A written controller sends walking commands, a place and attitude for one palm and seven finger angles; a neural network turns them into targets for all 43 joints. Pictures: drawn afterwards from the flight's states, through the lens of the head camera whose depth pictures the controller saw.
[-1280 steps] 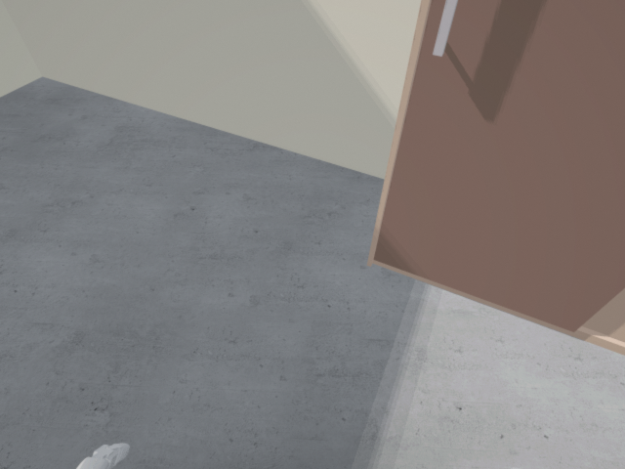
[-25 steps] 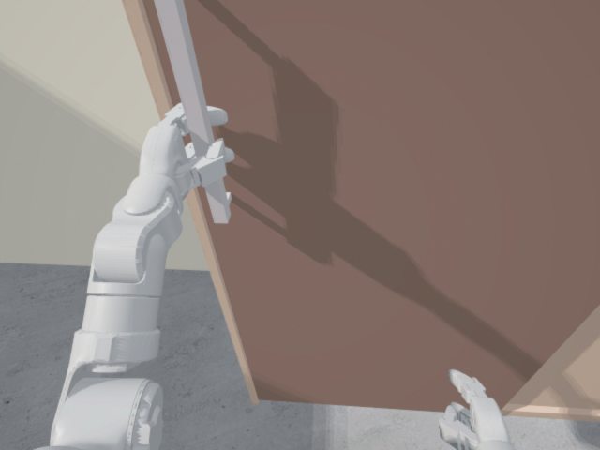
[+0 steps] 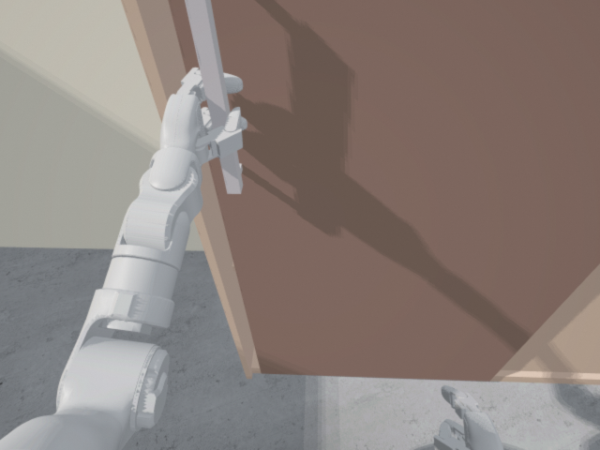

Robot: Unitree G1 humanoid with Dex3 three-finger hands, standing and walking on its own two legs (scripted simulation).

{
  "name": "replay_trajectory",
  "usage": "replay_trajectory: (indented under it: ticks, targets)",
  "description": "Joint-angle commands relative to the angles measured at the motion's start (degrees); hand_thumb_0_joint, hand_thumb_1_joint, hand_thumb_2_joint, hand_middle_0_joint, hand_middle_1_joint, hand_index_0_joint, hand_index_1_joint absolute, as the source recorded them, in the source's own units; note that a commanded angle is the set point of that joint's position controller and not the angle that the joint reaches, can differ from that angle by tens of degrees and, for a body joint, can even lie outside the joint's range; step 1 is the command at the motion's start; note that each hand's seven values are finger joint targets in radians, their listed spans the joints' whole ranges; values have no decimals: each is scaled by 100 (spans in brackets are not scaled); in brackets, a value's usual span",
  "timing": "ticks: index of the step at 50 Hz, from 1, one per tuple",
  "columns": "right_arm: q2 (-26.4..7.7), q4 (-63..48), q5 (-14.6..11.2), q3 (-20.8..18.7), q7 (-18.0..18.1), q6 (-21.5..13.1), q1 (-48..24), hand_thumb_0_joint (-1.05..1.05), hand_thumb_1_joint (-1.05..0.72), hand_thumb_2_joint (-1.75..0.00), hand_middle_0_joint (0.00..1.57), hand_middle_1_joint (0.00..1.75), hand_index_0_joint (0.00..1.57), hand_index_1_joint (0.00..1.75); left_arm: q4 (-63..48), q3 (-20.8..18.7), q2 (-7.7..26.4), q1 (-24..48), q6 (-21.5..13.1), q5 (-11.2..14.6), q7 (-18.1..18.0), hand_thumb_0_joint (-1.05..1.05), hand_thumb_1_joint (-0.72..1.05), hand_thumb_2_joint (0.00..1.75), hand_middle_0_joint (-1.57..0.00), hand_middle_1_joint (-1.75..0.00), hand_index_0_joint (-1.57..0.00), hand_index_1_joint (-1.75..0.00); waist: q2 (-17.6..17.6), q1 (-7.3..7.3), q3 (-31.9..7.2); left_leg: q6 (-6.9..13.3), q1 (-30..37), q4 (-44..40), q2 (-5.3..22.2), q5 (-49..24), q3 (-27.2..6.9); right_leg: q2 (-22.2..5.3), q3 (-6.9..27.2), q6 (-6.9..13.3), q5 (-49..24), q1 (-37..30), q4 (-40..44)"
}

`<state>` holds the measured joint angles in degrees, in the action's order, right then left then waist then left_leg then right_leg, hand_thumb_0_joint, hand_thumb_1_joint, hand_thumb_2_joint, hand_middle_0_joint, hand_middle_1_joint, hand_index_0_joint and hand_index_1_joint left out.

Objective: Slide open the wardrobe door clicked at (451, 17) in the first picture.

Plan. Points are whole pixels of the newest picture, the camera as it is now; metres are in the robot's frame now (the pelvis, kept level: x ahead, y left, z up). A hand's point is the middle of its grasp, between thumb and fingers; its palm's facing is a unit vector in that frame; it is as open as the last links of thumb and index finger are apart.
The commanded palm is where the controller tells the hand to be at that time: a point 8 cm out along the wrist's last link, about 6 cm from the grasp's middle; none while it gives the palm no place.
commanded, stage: step sideways, sliding the door along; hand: left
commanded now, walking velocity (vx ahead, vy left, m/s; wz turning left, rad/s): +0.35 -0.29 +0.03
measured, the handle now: (219, 84) +0.47 +0.14 +0.27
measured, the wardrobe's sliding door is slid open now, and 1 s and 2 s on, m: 0.03 0.10 0.43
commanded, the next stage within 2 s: none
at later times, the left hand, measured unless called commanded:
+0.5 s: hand (260, 137) +0.43 +0.09 +0.23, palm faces +0.13 -0.99 -0.12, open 6.2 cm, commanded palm +0.41 +0.12 +0.23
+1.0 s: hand (297, 135) +0.44 +0.04 +0.22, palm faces +0.32 -0.94 -0.08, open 6.4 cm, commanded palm +0.41 +0.01 +0.23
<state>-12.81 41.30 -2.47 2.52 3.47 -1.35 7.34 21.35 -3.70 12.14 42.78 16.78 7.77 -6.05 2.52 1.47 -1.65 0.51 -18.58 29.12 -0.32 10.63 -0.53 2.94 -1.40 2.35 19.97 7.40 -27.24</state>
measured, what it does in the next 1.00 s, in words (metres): steps to the right: left foot, then right foot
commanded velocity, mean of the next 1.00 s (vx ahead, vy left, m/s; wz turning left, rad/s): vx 0.16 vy -0.29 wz -0.02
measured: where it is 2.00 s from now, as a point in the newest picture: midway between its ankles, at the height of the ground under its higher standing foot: outside the picture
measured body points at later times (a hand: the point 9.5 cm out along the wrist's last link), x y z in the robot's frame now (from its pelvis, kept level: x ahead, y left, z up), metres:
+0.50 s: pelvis +0.01 -0.04 -0.01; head +0.06 -0.05 +0.44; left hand +0.42 +0.14 +0.23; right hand +0.17 -0.29 -0.13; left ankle +0.04 +0.09 -0.74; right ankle +0.00 -0.11 -0.73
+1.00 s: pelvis +0.04 -0.18 -0.02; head +0.12 -0.14 +0.42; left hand +0.42 +0.09 +0.23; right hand +0.29 -0.36 -0.13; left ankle +0.04 -0.01 -0.73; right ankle +0.07 -0.32 -0.69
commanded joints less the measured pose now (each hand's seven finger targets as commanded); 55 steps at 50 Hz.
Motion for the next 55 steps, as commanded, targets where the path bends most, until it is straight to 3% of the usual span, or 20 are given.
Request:
replay_trajectory:
  ticks: [1, 3, 6, 10, 12, 13, 16, 22, 23, 25, 26, 36, 38, 40, 43, 45, 46, 47, 49, 55]
  targets:
    - [-695, -908, 84, -289, 211, -182, -553, 0, -90, -90, 20, 30, 20, 30, -1464, 56, 784, 3010, -1660, -72, 91, 0, 90, 90, -45, -140, -45, -140, 113, -269, -1613, 400, 1712, -219, 897, 1109, -728, -491, 117, -138, 300, 1201, -235]
    - [-728, -980, 99, -261, 260, -157, -567, 0, -90, -90, 20, 30, 20, 30, -1594, 186, 668, 3297, -1867, -48, 39, 0, 90, 90, -45, -140, -45, -140, 1283, -292, -1574, 799, 1786, -945, 1581, 2041, -2089, -105, 90, -100, 756, 1669, -1288]
    - [-684, -933, 102, -267, 266, -146, -403, 0, -90, -90, 20, 30, 20, 30, -1799, 40, 886, 3578, -2047, -74, -27, 0, 90, 90, -45, -140, -45, -140, 938, -316, -1470, 1180, 2129, -945, 2091, 810, -2908, -160, 417, -27, 1140, 2228, -2062]
    - [-796, -991, 5, -328, 277, -131, -443, 0, -90, -90, 20, 30, 20, 30, -1723, -351, 1270, 3291, -2135, -123, -53, 0, 90, 90, -45, -140, -45, -140, 54, -125, -1711, 462, 666, 355, 1249, 113, -663, -402, 206, 76, 297, -190, 274]
    - [-606, -1009, 8, -338, 282, -138, -538, 0, -90, -90, 20, 30, 20, 30, -1451, -331, 1220, 3257, -2145, -199, -45, 0, 90, 90, -45, -140, -45, -140, -1863, -95, -1149, -62, -1332, 2461, 205, 1788, 345, -1934, 2238, 870, 436, -799, 1410]
    - [-663, -917, 14, -359, 294, -220, -628, 0, -90, -90, 20, 30, 20, 30, -1396, -385, 1218, 3330, -2140, -250, -59, 0, 90, 90, -45, -140, -45, -140, -1675, 28, -960, -53, -1814, 3428, 195, 2176, 68, -2358, 2573, 1263, -51, -881, 1297]
    - [-641, -635, 91, -388, 249, -315, -362, 0, -90, -90, 20, 30, 20, 30, -1677, -315, 1101, 3638, -2258, -356, -25, 0, 90, 90, -45, -140, -45, -140, -547, -71, -903, -118, -1612, 3446, 493, 1778, 26, -2168, 1703, 1330, -2228, -1003, 547]
    - [-457, -777, 192, -374, 310, -232, -254, 0, -90, -90, 20, 30, 20, 30, -2109, -14, 736, 3276, -2405, -344, 22, 0, 90, 90, -45, -140, -45, -140, -1353, -48, -1574, -173, 316, 475, 317, 483, 1153, -1411, 159, 612, -4567, -1053, -697]
    - [-541, -764, 178, -453, 316, -229, -170, 0, -90, -90, 20, 30, 20, 30, -2217, 5, 772, 3247, -2413, -319, 36, 0, 90, 90, -45, -140, -45, -140, -1136, -177, -1822, -33, 1543, -64, 554, -303, 972, -1323, 30, 369, -4448, -221, -1337]
    - [-877, -939, 90, -593, 234, -173, -199, 0, -90, -90, 20, 30, 20, 30, -2491, 477, 236, 3222, -2437, -139, 159, 0, 90, 90, -45, -140, -45, -140, 1287, -319, -2136, 1243, 3975, -250, 3193, -4157, -2520, -288, 91, -298, 820, 2815, -3662]
    - [-540, -1071, 44, -407, 60, -155, -600, 0, -90, -90, 20, 30, 20, 30, -2449, 548, 17, 3508, -2440, -187, 225, 0, 90, 90, -45, -140, -45, -140, 718, -183, -1920, 1432, 3657, -397, 3543, -3642, -2594, -561, 940, -128, 894, 2890, -4302]
    - [-718, -1317, -145, -576, -92, -109, -880, 0, -90, -90, 20, 30, 20, 30, -2484, 1046, -349, 3722, -2254, -200, 254, 0, 90, 90, -45, -140, -45, -140, 1165, -181, -1641, 394, 1277, -130, 2133, -576, 376, -504, -508, -346, 1, 460, -1246]
    - [-552, -1378, -201, -487, -104, -142, -871, 0, -90, -90, 20, 30, 20, 30, -2614, 1297, -600, 3788, -2242, -218, 224, 0, 90, 90, -45, -140, -45, -140, 497, -135, -1823, 132, 1062, 796, 1617, -532, 588, -530, -472, -258, -646, -159, -249]
    - [-358, -1238, -210, -446, -47, -207, -880, 0, -90, -90, 20, 30, 20, 30, -2746, 1225, -282, 3824, -2184, -309, 74, 0, 90, 90, -45, -140, -45, -140, -1354, -158, -1728, -266, -200, 2018, 675, 466, 862, -1637, 865, 323, -2817, -853, 181]
    - [-332, -1095, -134, -491, -10, -150, -943, 0, -90, -90, 20, 30, 20, 30, -3030, 1049, 41, 3668, -2196, -370, 54, 0, 90, 90, -45, -140, -45, -140, -1829, -67, -1719, -238, -715, 2353, 504, 1645, 664, -1755, 652, 542, -5090, -1293, -714]
    - [-492, -936, -139, -557, -2, -131, -753, 0, -90, -90, 20, 30, 20, 30, -3438, 1274, -257, 3870, -2224, -254, 77, 0, 90, 90, -45, -140, -45, -140, -899, -391, -2045, 5, 1479, 407, 858, -978, 444, -1325, -176, 47, -4486, 35, -2083]
    - [-725, -1197, -101, -665, -66, -85, -851, 0, -90, -90, 20, 30, 20, 30, -3626, 1527, -701, 3663, -2291, -144, 155, 0, 90, 90, -45, -140, -45, -140, 1059, -428, -2239, 666, 3383, 157, 2222, -4125, -1325, -464, -404, -449, -1268, 2196, -3278]
    - [-637, -1348, -112, -604, -237, 12, -852, 0, -90, -90, 20, 30, 20, 30, -3714, 1751, -948, 3752, -2306, -131, 230, 0, 90, 90, -45, -140, -45, -140, 1470, -372, -2233, 938, 3656, 47, 3027, -5155, -1940, -542, 192, -359, 1346, 2814, -4268]
    - [-676, -1356, -131, -667, -396, 60, -1105, 0, -90, -90, 20, 30, 20, 30, -3829, 1653, -715, 3998, -2346, -189, 268, 0, 90, 90, -45, -140, -45, -140, 775, -305, -1752, 931, 3082, 13, 2928, -4076, -1165, -827, 489, -327, 1004, 2887, -4257]
    - [-725, -1575, -179, -742, -421, -2, -909, 0, -90, -90, 20, 30, 20, 30, -3769, 1306, -323, 3056, -2215, -175, 261, 0, 90, 90, -45, -140, -45, -140, 1346, -286, -1643, 349, 2480, 70, 2372, -3554, 385, -532, -103, -372, 80, 1249, -2093]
